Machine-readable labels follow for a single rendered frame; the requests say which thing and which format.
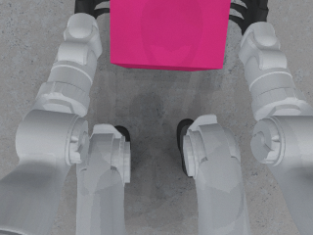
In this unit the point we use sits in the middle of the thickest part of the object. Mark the left robot foot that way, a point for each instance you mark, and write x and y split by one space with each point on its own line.
124 133

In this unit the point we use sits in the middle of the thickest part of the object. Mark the robot right upper arm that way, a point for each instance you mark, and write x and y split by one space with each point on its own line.
285 145

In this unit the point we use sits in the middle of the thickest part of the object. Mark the robot left forearm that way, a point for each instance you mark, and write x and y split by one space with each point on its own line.
72 74

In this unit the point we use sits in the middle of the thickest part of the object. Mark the robot right forearm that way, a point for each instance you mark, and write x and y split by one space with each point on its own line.
268 77

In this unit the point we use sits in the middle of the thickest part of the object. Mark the carton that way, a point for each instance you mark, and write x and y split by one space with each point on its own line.
169 35

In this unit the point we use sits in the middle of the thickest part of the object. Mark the robot left hand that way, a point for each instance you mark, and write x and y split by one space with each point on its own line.
88 7

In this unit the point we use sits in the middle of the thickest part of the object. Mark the right robot thigh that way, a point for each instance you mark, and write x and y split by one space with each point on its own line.
219 183

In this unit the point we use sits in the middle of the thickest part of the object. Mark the robot right hand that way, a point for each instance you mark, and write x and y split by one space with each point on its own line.
255 11

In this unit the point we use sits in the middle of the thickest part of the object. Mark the robot left upper arm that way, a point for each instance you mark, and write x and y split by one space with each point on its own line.
48 144

